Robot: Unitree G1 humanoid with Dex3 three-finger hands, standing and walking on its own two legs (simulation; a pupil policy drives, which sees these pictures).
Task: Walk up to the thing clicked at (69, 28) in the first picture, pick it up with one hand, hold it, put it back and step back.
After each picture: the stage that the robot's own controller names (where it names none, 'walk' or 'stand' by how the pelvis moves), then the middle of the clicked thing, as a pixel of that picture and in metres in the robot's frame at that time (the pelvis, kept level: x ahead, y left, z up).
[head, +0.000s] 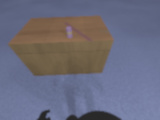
stand; (69, 32) +0.92 +0.28 +0.00
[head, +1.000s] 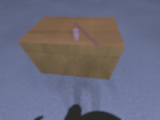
walk; (76, 34) +0.86 +0.22 +0.00
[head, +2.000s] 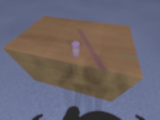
stand; (76, 49) +0.56 +0.15 +0.03
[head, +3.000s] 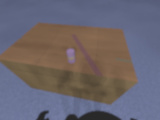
stand; (71, 56) +0.52 +0.18 +0.00
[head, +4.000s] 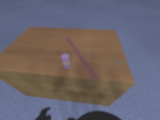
stand; (66, 61) +0.47 +0.20 +0.00
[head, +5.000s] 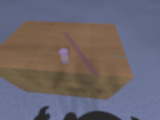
stand; (64, 56) +0.48 +0.22 +0.01
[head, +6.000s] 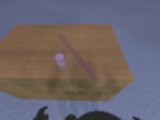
stand; (61, 61) +0.43 +0.23 +0.02
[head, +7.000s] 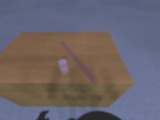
stand; (63, 66) +0.41 +0.22 +0.00
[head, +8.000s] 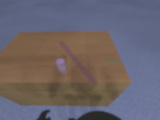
stand; (61, 66) +0.42 +0.24 +0.00
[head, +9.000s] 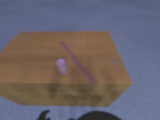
stand; (62, 66) +0.41 +0.23 +0.00
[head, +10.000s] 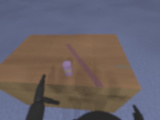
rise first; (67, 68) +0.40 +0.21 +0.00
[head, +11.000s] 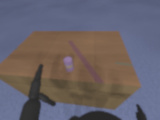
go down; (69, 64) +0.43 +0.21 +0.00
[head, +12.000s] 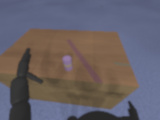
go down; (67, 63) +0.44 +0.20 +0.01
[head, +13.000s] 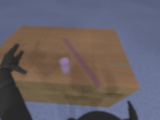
go down; (65, 65) +0.41 +0.19 +0.01
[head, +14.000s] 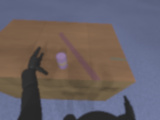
close in; (62, 61) +0.43 +0.20 +0.02
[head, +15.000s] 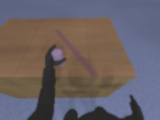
close; (58, 58) +0.44 +0.21 +0.05
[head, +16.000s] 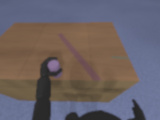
lift; (55, 69) +0.35 +0.23 +0.05
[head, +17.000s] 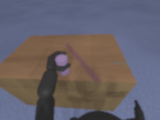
lift; (63, 65) +0.32 +0.18 +0.16
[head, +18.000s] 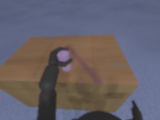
hold; (65, 61) +0.34 +0.17 +0.18
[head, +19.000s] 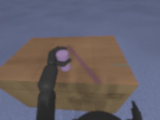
hold; (64, 60) +0.33 +0.17 +0.19
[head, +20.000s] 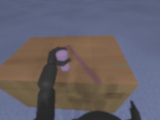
crouch; (63, 61) +0.34 +0.18 +0.18
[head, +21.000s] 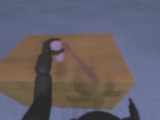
crouch; (57, 51) +0.41 +0.22 +0.19
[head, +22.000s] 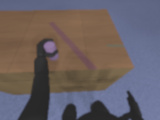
lower; (51, 51) +0.47 +0.23 +0.07
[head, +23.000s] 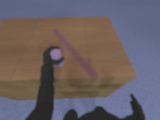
lower; (57, 58) +0.43 +0.21 +0.06
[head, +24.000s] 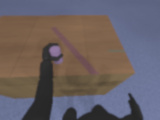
lower; (56, 55) +0.45 +0.21 +0.06
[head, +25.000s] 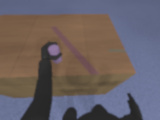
lower; (55, 54) +0.46 +0.22 +0.06
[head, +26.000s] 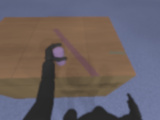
open; (59, 56) +0.44 +0.20 +0.05
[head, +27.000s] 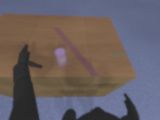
sink last; (61, 57) +0.44 +0.19 +0.05
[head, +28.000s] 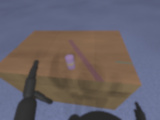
sink last; (70, 62) +0.45 +0.20 +0.02
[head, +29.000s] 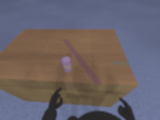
stand; (67, 64) +0.42 +0.20 +0.01
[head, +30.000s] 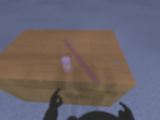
stand; (66, 64) +0.43 +0.20 +0.01
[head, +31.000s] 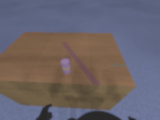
walk; (66, 66) +0.42 +0.20 +0.01
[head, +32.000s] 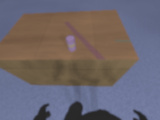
walk; (71, 43) +0.57 +0.17 +0.03
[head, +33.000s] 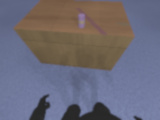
walk; (81, 21) +0.89 +0.13 +0.03
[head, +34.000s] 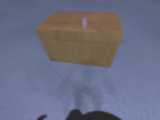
stand; (84, 23) +1.16 +0.16 +0.02
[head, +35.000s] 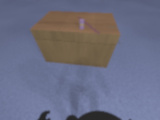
stand; (81, 24) +1.15 +0.14 +0.00
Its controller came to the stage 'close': yes
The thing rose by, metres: 0.20
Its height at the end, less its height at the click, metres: +0.00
